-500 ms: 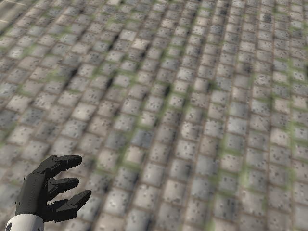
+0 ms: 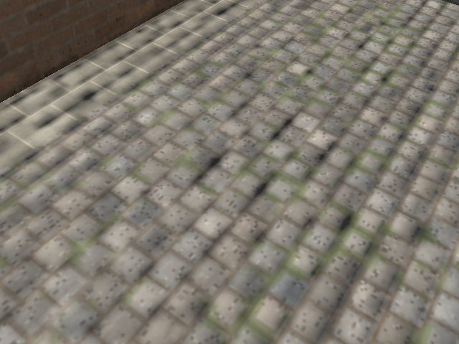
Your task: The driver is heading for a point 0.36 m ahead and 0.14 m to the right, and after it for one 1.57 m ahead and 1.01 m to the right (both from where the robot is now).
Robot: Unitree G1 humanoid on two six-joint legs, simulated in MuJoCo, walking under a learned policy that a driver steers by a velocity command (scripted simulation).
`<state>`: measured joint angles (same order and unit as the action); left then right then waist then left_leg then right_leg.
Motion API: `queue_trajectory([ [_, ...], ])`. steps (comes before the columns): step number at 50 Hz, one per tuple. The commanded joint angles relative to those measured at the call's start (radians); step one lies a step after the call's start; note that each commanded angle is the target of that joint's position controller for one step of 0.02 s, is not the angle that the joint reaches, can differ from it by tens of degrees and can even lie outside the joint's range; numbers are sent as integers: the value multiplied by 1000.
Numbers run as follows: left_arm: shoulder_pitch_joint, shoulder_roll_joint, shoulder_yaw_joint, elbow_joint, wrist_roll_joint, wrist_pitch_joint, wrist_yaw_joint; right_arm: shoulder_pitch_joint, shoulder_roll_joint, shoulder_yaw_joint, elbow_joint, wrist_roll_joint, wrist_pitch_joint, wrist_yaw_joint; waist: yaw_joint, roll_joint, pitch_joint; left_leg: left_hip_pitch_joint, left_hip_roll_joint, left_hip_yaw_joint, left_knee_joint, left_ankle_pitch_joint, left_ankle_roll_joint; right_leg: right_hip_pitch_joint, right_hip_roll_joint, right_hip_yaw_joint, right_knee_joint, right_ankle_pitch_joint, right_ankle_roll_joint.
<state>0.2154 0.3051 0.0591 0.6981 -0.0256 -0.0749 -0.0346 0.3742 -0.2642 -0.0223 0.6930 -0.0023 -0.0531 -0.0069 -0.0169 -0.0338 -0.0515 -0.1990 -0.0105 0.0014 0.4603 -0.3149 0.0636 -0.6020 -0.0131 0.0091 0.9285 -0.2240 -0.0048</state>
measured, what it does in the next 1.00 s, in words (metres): walks ahead, turning right: right foot, then left foot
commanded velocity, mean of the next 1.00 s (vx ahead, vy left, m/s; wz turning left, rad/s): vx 0.95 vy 0.00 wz -0.49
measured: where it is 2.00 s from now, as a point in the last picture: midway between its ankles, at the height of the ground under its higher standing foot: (441, 162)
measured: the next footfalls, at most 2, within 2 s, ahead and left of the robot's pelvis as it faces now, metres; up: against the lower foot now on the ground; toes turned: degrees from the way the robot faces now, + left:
right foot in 0.32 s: +0.37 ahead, -0.21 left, +0.00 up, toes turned -4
left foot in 0.78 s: +0.80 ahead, -0.05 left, +0.00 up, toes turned -28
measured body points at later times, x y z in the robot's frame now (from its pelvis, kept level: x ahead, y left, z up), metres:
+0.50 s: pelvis +0.32 -0.12 -0.01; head +0.35 -0.12 +0.44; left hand +0.42 +0.15 -0.13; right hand +0.43 -0.39 -0.10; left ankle +0.28 +0.05 -0.65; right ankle +0.33 -0.21 -0.74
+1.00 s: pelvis +0.73 -0.17 -0.01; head +0.74 -0.18 +0.44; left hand +1.05 -0.06 -0.08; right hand +0.58 -0.44 -0.11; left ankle +0.77 -0.04 -0.74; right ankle +0.71 -0.30 -0.64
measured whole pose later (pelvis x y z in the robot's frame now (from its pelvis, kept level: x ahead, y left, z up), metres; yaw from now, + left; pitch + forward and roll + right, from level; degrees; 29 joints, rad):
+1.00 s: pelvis +0.73 -0.17 -0.01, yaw -35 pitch -1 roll +3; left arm 0.18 0.35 0.07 0.62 -0.04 -0.01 -0.02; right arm 0.40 -0.33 -0.09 0.77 0.00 -0.10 0.00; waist -0.08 -0.06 0.03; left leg -0.08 0.00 0.13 0.40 -0.29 -0.02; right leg -0.69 -0.09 0.01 1.28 -0.26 -0.05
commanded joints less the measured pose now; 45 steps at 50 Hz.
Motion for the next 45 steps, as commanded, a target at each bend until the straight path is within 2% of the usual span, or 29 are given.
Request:
queue_trajectory([
  [1, -97, 93, 16, -93, 18, -27, -8, -27, -161, -39, -78, -5, -36, -2, -1, 119, 103, 174, 281, -367, -312, -220, 172, -376, -80, 52, 77, 150, 39],
  [4, -139, 58, 0, -92, 12, -15, -11, 8, -165, -40, -54, 1, -41, -7, -18, 129, 133, 81, 232, -216, -355, -79, 154, -249, -78, 18, -27, 282, 64],
  [7, -244, 28, -19, -121, 0, -19, -25, 58, -185, -47, -22, 17, -40, -11, -58, 131, 177, 76, 236, -135, -387, 3, 140, -158, -70, -9, -187, 330, 57],
  [12, -307, 49, -23, -148, -13, -31, -54, 93, -209, -58, 21, 32, -21, -1, -68, 153, 218, 215, 292, -87, -367, 110, 122, -85, -52, -37, -365, 211, -6],
  [14, -251, 84, -13, -138, -11, -27, -53, 84, -235, -65, 34, 19, -8, -1, -26, 200, 168, 302, 301, -30, -260, 454, 103, -12, -8, -98, -373, 98, -55],
  [15, -151, 115, 3, -118, -8, -21, -45, 80, -243, -65, 42, 7, -1, -4, 38, 219, 85, 307, 284, 28, -100, 770, 84, 134, 40, -140, -361, 64, -88],
  [16, 70, 164, 32, -55, -14, -10, -34, 82, -228, -59, 37, -11, 6, -15, 142, 208, -55, 190, 251, 95, 176, 963, 50, 441, 88, -156, -307, 41, -117],
  [17, 243, 240, 59, -13, -6, 2, -24, 118, -173, -43, -14, -15, -8, -23, 184, 38, -209, -182, 196, 95, 548, 772, -4, 857, -39, 127, -286, -155, -196],
  [18, 327, 327, 75, 22, -8, 0, -31, 173, -21, 5, -44, -12, -48, -10, 118, -307, -358, -482, 7, -21, 870, -134, -60, 1071, -247, 721, -515, -647, -323],
  [19, 327, 209, 44, 18, -7, -10, -26, 38, -129, -15, -64, 23, -79, -3, 173, -218, -332, -597, 15, -146, 964, -147, -32, 1079, -269, 875, -672, -665, -287],
  [20, 297, 188, 40, 21, 9, -15, -19, -84, -159, -22, -96, 55, -98, 4, 172, -139, -169, -681, 54, -130, 973, -97, -16, 971, -260, 743, -661, -491, -264],
  [21, 246, 191, 42, 11, 16, -17, -12, -149, -143, -10, -116, 37, -116, 0, 150, -25, -100, -657, 89, -118, 910, -52, -5, 829, -223, 640, -649, -338, -262],
  [22, 187, 167, 34, -5, 27, -16, -9, -164, -132, -12, -119, 12, -123, -3, 101, 19, -45, -592, 114, -123, 827, -11, -5, 678, -192, 566, -660, -215, -268],
  [23, 140, 129, 22, -20, 38, -15, -5, -128, -127, -15, -114, 7, -117, 2, 42, -12, -29, -515, 129, -137, 779, 13, -10, 569, -161, 528, -683, -188, -281],
  [25, 102, 94, 15, -33, 19, -11, 7, -115, -121, -17, -107, 2, -98, 9, -1, -38, 48, -486, 132, -129, 686, -4, -39, 444, -137, 492, -746, -195, -313],
  [27, 112, 99, 17, -30, 4, -15, 24, -187, -110, -11, -135, -9, -89, 9, -4, -15, 144, -499, 131, -107, 563, 59, -79, 321, -126, 444, -788, -140, -321],
  [29, 113, 119, 26, -35, -1, -18, 41, -292, -99, -2, -170, -17, -99, 17, 18, -16, 188, -414, 96, -78, 363, 262, -109, 212, -66, 354, -796, -51, -286],
  [31, 141, 142, 36, -30, -15, -18, 53, -382, -81, 5, -192, -12, -108, 28, 49, -19, 175, -225, 43, -51, 191, 425, -129, 121, -34, 308, -799, -35, -244],
  [35, 200, 147, 47, -4, -34, -5, 61, -409, -147, -28, -196, 30, -103, 17, 54, -46, 148, -138, 32, -118, 48, 426, -138, 313, -79, 394, -710, -45, -185],
  [36, 207, 143, 49, 3, -29, 5, 60, -377, -163, -40, -191, 36, -103, 14, 35, -56, 130, -117, 33, -116, 45, 356, -125, 372, -95, 409, -652, 22, -170],
  [37, 203, 142, 48, 4, -15, 14, 54, -278, -195, -63, -172, 40, -103, 8, -20, -68, 65, -20, 19, -97, 56, 259, -101, 413, -79, 401, -525, 193, -147],
  [38, 180, 128, 39, -7, 10, 21, 44, -117, -221, -83, -149, 47, -97, -1, -119, -72, -54, 171, 41, -78, 85, 209, -78, 384, -30, 357, -299, 310, -108],
  [39, 165, 36, 6, -44, 48, 20, 37, 123, -267, -96, -118, 33, -84, -14, -203, 26, -258, 509, 207, -250, 148, -37, -35, 205, 18, 291, 65, 197, -82],
  [40, 354, -94, -33, -96, -31, 0, 29, 137, -360, -106, -81, -13, -78, 11, -50, 566, -402, 759, 451, -895, -128, -495, 134, -133, 113, 199, 440, -331, -49],
  [41, 285, 7, -27, -70, -63, 6, 42, 75, -250, -91, -106, -5, -75, 15, -85, 465, -275, 658, 438, -955, -213, -639, 111, -259, 21, 170, 555, -239, -52],
  [42, 147, 81, -8, -80, -43, 11, 42, 30, -183, -78, -102, 4, -69, 7, -119, 309, -119, 534, 399, -743, -202, -460, 81, -298, -12, 126, 559, -163, -54],
  [43, 64, 92, -3, -90, -15, 17, 41, 6, -166, -73, -83, -5, -62, 6, -111, 125, -34, 403, 358, -565, -180, -232, 60, -261, -58, 108, 518, -113, -56],
  [44, 20, 85, 1, -111, -2, 20, 31, -23, -148, -68, -65, -16, -59, 5, -82, 108, 29, 289, 325, -452, -186, -92, 64, -224, -89, 110, 457, -79, -56],
  [45, 23, 71, 5, -116, -13, 32, 21, -58, -118, -60, -51, -23, -63, 2, -44, 136, 61, 209, 298, -358, -206, -26, 56, -175, -121, 119, 420, -66, -55],
])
